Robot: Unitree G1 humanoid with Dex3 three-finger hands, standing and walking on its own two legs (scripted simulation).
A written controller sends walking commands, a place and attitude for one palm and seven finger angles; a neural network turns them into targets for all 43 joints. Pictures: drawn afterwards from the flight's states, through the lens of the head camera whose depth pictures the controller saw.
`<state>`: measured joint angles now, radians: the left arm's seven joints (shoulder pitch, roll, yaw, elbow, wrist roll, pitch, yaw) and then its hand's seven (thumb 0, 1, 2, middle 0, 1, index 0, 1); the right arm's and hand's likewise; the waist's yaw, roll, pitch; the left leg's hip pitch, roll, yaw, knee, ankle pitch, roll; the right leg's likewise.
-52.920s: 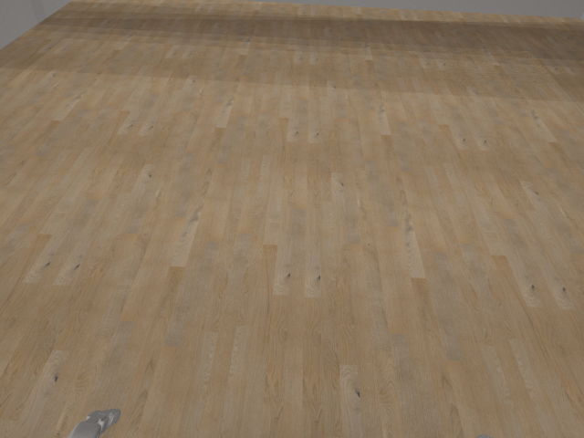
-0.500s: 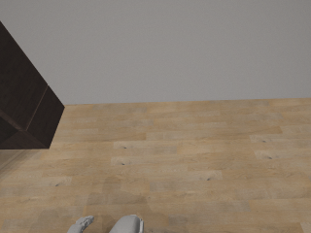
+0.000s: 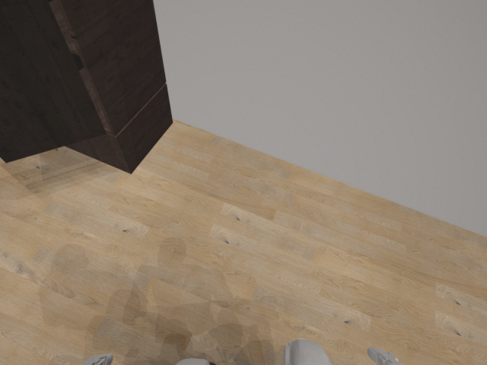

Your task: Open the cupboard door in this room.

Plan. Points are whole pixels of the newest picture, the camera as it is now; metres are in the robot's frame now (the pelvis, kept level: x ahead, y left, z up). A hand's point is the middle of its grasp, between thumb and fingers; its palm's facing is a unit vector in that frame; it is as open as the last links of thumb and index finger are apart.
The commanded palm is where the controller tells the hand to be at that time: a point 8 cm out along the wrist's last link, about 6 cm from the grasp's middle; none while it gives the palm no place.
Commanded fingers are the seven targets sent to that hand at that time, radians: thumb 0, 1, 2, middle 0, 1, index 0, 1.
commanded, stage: turn to face it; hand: left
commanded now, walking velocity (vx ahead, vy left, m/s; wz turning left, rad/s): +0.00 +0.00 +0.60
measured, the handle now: out of the picture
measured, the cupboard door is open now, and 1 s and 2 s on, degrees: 51 51 51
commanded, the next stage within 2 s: take the last steps up to it in 0.72 s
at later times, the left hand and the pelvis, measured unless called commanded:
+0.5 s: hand out of the picture +0.09 +0.15 -0.14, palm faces +0.24 -0.93 -0.27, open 7.3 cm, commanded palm none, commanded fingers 0.00 0.90 0.90 -0.20 -0.30 -0.20 -0.30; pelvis +0.02 -0.07 +0.00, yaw +17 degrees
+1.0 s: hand out of the picture -0.07 +0.18 -0.18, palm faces +0.53 -0.82 -0.20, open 7.4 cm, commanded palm none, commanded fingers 0.00 0.90 0.90 -0.20 -0.30 -0.20 -0.30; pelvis +0.02 -0.01 +0.00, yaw +29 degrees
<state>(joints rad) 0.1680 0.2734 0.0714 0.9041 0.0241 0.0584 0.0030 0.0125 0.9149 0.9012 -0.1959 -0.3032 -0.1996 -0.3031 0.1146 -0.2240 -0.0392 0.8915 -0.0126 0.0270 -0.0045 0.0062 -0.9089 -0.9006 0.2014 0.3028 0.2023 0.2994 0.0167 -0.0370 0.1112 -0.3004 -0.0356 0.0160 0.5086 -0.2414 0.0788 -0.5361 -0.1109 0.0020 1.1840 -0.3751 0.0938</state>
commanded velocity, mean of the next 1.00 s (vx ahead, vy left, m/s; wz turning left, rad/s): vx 0.06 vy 0.03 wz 0.42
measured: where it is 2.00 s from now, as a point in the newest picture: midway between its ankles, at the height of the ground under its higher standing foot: (176, 345)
